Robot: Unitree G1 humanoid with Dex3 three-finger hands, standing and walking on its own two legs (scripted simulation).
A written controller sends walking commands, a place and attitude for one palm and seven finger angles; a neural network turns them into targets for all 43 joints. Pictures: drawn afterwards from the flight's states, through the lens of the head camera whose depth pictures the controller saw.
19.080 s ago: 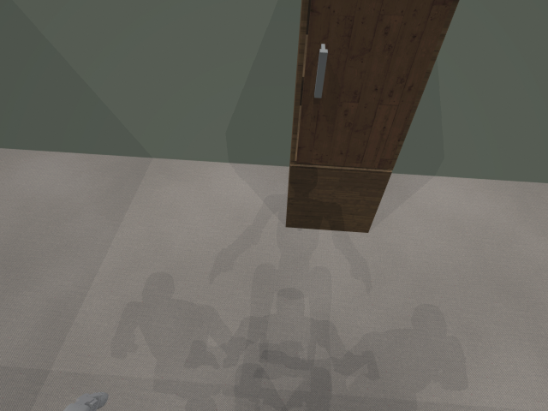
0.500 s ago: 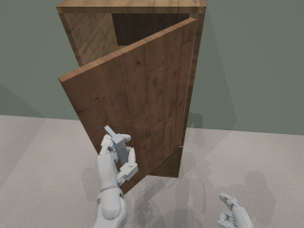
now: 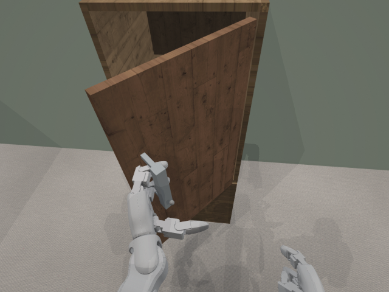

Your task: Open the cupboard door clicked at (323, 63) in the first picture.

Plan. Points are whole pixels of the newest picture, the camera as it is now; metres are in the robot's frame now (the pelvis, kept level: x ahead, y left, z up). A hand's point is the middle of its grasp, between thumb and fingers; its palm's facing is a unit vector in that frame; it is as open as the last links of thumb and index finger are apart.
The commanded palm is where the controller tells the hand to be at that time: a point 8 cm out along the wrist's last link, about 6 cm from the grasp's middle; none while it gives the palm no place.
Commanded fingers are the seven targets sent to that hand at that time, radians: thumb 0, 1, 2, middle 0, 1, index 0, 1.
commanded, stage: open thumb and fingers to let go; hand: left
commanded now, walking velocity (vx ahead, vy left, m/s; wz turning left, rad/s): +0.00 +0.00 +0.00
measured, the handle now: (156, 181) +0.32 +0.09 +0.07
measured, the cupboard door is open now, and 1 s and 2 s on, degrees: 48 50 50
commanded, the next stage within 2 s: slide the hand sideways off the handle in 0.20 s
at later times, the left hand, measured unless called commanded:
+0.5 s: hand (169, 218) +0.25 +0.06 +0.07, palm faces -0.19 -0.98 -0.04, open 16.2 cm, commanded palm +0.23 +0.10 +0.07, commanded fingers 0.00 -0.50 0.30 -0.15 -0.30 -0.15 -0.30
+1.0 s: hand (148, 235) +0.21 +0.09 +0.07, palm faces -0.12 -0.99 +0.01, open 16.2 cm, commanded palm +0.19 +0.15 +0.07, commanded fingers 0.00 -0.50 0.30 -0.15 -0.30 -0.15 -0.30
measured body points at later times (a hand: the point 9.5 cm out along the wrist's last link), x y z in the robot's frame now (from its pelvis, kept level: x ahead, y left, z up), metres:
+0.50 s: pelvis -0.02 +0.02 -0.01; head +0.01 +0.00 +0.44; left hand +0.25 +0.11 +0.07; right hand +0.16 -0.20 -0.10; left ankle +0.02 +0.15 -0.69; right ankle -0.01 -0.07 -0.69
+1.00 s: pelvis +0.00 +0.03 -0.01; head +0.03 +0.02 +0.44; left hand +0.22 +0.15 +0.07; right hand +0.18 -0.19 -0.08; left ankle +0.02 +0.15 -0.69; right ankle -0.01 -0.07 -0.69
